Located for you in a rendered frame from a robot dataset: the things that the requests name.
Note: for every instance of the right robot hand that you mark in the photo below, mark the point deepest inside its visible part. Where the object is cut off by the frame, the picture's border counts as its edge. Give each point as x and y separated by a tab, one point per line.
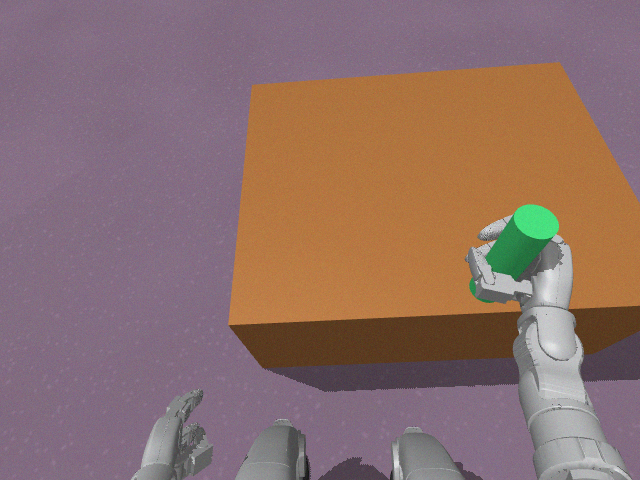
548	280

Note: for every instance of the left robot arm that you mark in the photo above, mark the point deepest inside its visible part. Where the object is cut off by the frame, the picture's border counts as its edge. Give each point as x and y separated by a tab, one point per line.
155	471

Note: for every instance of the left robot hand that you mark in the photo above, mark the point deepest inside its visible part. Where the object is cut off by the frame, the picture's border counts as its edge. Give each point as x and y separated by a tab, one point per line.
169	442

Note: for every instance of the right robot arm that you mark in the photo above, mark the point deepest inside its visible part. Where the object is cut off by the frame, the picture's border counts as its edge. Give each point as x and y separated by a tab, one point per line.
566	432

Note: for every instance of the can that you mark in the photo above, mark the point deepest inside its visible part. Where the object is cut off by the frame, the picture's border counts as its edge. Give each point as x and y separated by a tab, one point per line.
528	231

